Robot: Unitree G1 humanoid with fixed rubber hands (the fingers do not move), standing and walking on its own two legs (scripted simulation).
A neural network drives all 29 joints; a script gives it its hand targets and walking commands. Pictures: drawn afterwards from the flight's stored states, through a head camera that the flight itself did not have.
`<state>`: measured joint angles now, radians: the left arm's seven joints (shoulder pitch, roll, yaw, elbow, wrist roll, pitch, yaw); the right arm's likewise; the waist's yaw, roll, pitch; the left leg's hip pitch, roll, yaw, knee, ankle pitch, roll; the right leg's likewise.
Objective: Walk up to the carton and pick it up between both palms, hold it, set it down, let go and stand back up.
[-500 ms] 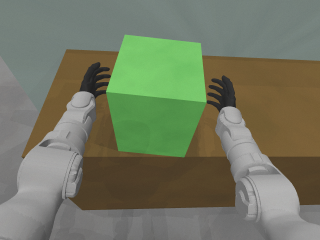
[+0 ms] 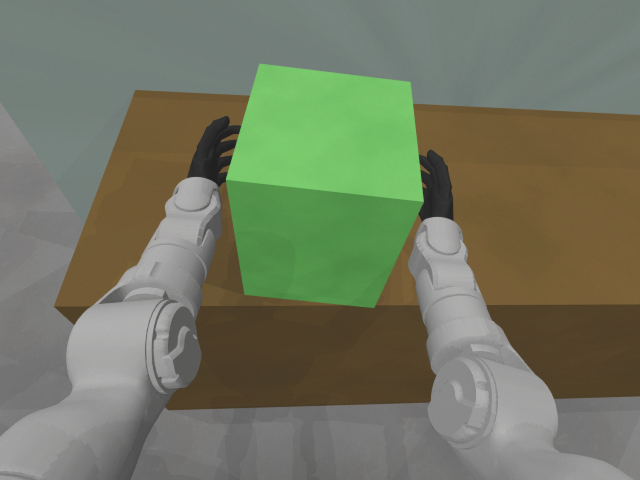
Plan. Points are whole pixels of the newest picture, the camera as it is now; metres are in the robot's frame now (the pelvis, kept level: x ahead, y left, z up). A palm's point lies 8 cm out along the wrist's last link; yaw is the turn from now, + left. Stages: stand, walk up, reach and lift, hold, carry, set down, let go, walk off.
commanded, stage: reach and lift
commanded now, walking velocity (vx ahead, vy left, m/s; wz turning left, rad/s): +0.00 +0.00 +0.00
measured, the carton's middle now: (321, 195) +0.49 -0.01 +0.05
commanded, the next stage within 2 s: none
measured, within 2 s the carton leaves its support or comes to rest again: leaves its support in 1.74 s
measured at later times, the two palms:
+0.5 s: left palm (207, 181) +0.47 +0.14 +0.10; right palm (432, 219) +0.43 -0.15 +0.09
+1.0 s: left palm (208, 184) +0.47 +0.14 +0.09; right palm (431, 222) +0.42 -0.15 +0.08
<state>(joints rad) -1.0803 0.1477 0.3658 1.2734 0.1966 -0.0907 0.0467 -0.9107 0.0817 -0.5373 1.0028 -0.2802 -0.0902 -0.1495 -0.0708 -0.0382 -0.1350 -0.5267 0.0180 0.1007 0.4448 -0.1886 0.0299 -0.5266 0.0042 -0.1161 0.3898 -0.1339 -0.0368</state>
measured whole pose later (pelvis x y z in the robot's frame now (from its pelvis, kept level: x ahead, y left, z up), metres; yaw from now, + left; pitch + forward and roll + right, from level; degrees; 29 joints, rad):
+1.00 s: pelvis +0.04 +0.00 +0.01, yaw +1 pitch +6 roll -1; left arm -0.85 -0.04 0.55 0.94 0.38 -0.05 -0.02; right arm -0.69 0.19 -0.62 0.83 -0.42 -0.24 -0.10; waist -0.05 -0.02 -0.01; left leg -0.23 0.01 0.09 0.36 -0.23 0.03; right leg -0.23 0.00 -0.12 0.31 -0.18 -0.02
